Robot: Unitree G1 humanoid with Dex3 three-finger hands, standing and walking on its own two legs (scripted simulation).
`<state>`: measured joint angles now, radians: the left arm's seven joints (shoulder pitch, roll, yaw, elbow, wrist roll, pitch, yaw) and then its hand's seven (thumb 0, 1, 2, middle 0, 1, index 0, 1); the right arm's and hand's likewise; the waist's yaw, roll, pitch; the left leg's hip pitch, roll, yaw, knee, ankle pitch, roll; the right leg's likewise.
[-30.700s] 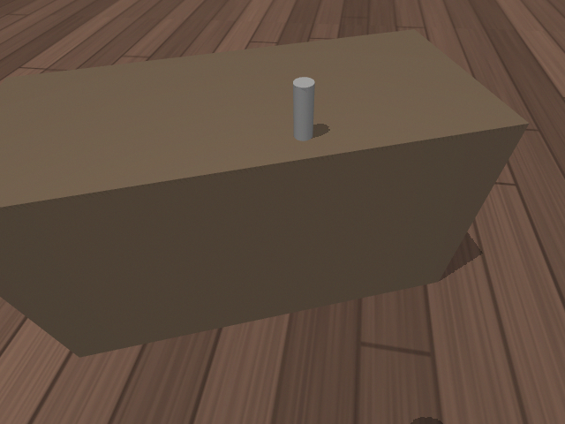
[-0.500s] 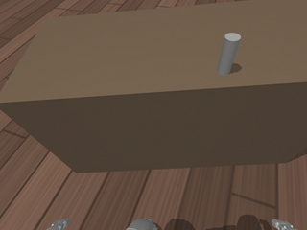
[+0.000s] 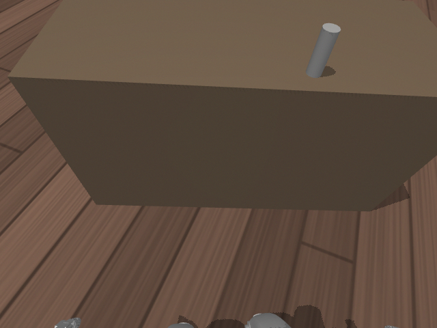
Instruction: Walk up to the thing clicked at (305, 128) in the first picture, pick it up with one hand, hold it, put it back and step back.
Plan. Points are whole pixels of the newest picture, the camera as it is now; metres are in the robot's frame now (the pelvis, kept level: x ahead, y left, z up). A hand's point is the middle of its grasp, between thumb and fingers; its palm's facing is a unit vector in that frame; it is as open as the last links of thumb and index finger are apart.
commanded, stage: step back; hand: right
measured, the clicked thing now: (321, 52) +0.81 -0.22 +0.05
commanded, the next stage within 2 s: stand in 1.74 s
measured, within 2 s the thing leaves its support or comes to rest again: neither
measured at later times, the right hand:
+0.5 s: hand out of the picture -0.11 -0.32 -0.17, palm faces -0.10 +0.91 -0.41, open 7.4 cm
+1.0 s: hand out of the picture -0.17 -0.35 -0.15, palm faces -0.07 +0.92 -0.38, open 7.4 cm
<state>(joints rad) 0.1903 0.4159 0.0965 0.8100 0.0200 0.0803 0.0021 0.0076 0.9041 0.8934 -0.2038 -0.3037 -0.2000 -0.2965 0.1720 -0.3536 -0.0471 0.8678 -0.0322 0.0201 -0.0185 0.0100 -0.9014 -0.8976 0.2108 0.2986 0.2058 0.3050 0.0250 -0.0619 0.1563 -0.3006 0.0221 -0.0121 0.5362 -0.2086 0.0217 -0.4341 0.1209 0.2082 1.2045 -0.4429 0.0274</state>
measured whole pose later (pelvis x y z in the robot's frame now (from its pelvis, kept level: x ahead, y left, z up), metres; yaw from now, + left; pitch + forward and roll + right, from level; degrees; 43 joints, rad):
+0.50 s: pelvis -0.18 -0.05 -0.01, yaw +3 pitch -1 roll +1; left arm 0.13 0.38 0.08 0.75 0.05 0.06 0.01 0.01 0.90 0.89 -0.21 -0.30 -0.20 -0.30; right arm 0.24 -0.39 -0.04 0.89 -0.02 0.04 -0.04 0.01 -0.91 -0.90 0.21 0.30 0.20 0.30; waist 0.00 0.01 0.15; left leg -0.30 -0.05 -0.05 0.80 -0.47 -0.02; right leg -0.39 -0.03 -0.05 0.67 -0.26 -0.03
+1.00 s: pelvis -0.28 -0.08 -0.01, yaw +2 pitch -3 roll -1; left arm 0.29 0.36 0.05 0.98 0.04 -0.02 -0.01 0.01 0.90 0.89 -0.21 -0.30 -0.20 -0.30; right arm 0.20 -0.41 -0.07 0.93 -0.04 0.03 0.03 0.01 -0.91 -0.90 0.21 0.30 0.20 0.30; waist 0.04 0.05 0.04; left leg -0.39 0.02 -0.05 0.81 -0.40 0.00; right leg -0.18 0.01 0.02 0.56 -0.34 -0.01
